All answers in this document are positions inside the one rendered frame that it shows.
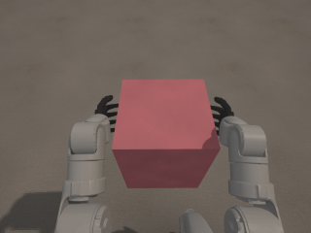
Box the carton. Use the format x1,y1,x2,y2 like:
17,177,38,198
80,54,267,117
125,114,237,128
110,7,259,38
112,79,221,188

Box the robot right upper arm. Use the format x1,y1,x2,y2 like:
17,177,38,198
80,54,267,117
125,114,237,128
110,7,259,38
224,206,284,233

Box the right robot forearm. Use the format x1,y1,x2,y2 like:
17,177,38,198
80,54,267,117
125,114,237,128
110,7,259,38
219,116,285,233

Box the right robot hand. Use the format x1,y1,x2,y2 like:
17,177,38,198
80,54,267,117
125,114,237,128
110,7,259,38
210,97,234,136

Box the left robot forearm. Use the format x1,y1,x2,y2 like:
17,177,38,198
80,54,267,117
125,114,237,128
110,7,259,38
54,114,112,233

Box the robot left upper arm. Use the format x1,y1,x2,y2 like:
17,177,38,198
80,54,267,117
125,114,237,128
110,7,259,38
55,203,112,233

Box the robot right thigh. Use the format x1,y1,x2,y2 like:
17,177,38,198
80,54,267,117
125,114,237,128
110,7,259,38
179,212,213,233

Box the left robot hand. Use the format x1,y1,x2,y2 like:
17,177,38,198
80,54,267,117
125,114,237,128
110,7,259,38
94,95,119,133

